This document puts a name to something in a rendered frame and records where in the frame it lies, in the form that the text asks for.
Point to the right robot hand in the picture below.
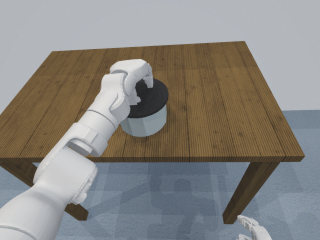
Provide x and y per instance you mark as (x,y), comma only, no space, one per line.
(258,232)

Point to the knob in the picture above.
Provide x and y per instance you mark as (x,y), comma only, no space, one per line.
(141,89)

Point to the pot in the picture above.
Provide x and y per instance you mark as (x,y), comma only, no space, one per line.
(145,126)

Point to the robot left upper arm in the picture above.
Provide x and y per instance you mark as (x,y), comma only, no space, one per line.
(37,213)

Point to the left robot hand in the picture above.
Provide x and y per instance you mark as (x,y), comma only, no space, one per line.
(141,70)

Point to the table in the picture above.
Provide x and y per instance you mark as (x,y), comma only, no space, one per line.
(219,109)

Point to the lid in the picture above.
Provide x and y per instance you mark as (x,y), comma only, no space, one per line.
(155,99)

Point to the left robot forearm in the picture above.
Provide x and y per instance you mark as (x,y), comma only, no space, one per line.
(89,136)

